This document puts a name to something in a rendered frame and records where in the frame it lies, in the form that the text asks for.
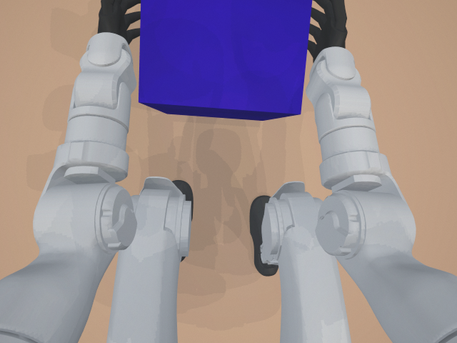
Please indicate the right robot foot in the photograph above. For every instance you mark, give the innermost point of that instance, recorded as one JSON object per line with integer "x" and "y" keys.
{"x": 256, "y": 217}

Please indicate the left robot upper arm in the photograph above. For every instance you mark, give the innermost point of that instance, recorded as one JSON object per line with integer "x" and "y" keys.
{"x": 79, "y": 228}

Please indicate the left robot forearm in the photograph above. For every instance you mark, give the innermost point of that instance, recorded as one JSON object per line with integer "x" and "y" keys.
{"x": 94, "y": 150}

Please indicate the carton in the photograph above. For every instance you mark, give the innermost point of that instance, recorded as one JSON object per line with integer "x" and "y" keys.
{"x": 234, "y": 59}

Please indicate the robot left hand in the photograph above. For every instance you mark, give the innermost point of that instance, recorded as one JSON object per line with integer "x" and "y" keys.
{"x": 112, "y": 18}

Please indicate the right robot upper arm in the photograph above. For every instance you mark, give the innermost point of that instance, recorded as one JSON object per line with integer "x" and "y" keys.
{"x": 372, "y": 235}

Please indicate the robot right hand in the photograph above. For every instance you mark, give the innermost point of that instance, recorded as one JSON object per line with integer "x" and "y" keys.
{"x": 333, "y": 26}

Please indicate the robot left shin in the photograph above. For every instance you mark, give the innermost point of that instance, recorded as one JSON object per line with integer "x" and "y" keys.
{"x": 156, "y": 183}

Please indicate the right robot forearm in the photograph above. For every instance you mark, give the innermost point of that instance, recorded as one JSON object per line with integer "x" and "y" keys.
{"x": 346, "y": 132}

